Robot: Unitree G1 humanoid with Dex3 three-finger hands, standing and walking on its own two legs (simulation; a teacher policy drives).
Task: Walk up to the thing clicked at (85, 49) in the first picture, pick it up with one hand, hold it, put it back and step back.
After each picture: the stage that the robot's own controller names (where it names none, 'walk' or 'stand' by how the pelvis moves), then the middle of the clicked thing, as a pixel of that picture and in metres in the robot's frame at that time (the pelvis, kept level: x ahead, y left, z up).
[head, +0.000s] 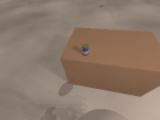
stand; (85, 50) +0.69 +0.10 -0.08
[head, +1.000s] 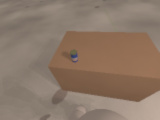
walk; (74, 56) +0.57 +0.23 -0.06
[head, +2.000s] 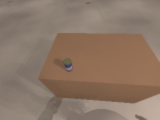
stand; (68, 65) +0.45 +0.23 -0.07
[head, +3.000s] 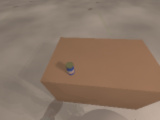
stand; (70, 68) +0.44 +0.21 -0.08
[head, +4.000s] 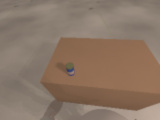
stand; (70, 69) +0.43 +0.21 -0.08
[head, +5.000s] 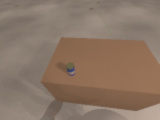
stand; (70, 69) +0.43 +0.21 -0.08
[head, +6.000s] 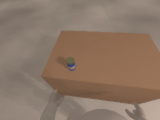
rise first; (71, 64) +0.45 +0.21 -0.08
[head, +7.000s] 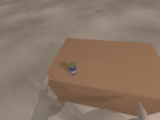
rise first; (72, 68) +0.44 +0.22 -0.08
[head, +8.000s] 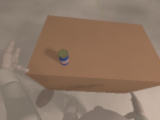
go down; (63, 57) +0.45 +0.20 -0.03
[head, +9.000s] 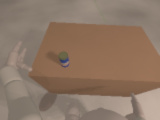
go down; (64, 59) +0.45 +0.20 -0.02
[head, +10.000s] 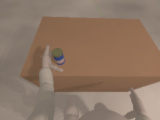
close in; (58, 57) +0.45 +0.22 +0.01
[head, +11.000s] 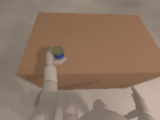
close; (59, 55) +0.45 +0.20 +0.02
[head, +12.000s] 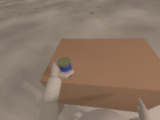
lift; (65, 67) +0.31 +0.18 +0.15
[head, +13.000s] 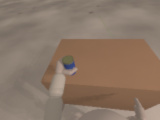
hold; (69, 65) +0.34 +0.16 +0.13
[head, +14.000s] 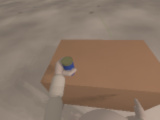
hold; (68, 66) +0.33 +0.17 +0.12
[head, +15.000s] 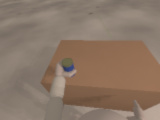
hold; (68, 67) +0.33 +0.17 +0.11
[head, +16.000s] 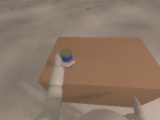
crouch; (67, 58) +0.39 +0.18 +0.12
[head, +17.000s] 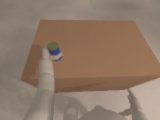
lower; (55, 52) +0.47 +0.23 +0.04
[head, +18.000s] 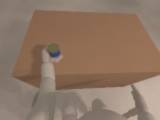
lower; (54, 53) +0.46 +0.22 +0.02
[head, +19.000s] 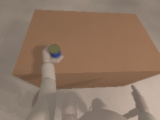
lower; (55, 53) +0.46 +0.21 +0.02
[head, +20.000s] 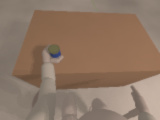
lower; (55, 54) +0.46 +0.21 +0.02
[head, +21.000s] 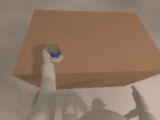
rest; (55, 53) +0.46 +0.21 +0.02
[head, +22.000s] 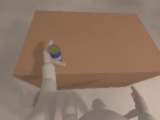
withdraw; (56, 54) +0.46 +0.22 +0.02
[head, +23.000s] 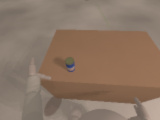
sink last; (70, 64) +0.43 +0.19 -0.03
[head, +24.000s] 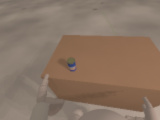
stand; (71, 64) +0.46 +0.22 -0.03
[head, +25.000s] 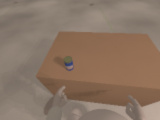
stand; (68, 63) +0.45 +0.22 -0.02
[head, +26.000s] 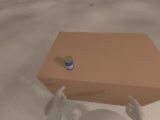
stand; (69, 63) +0.45 +0.22 -0.02
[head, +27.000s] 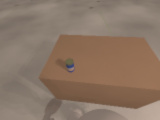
stand; (70, 65) +0.45 +0.22 -0.05
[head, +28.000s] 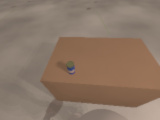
stand; (70, 68) +0.45 +0.21 -0.08
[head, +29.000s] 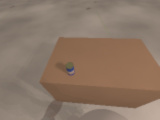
stand; (70, 69) +0.44 +0.21 -0.08
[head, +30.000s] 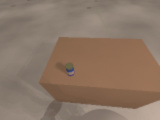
stand; (70, 69) +0.43 +0.21 -0.08
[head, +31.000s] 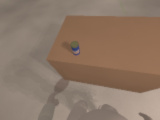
walk; (75, 48) +0.56 +0.19 -0.06
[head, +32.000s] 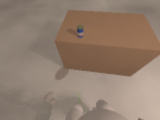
walk; (80, 31) +0.83 +0.14 -0.06
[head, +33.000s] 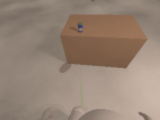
stand; (80, 27) +1.08 +0.23 -0.06
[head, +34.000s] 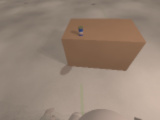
stand; (80, 31) +1.08 +0.21 -0.08
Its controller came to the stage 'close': yes
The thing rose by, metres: 0.21
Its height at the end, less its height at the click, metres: +0.00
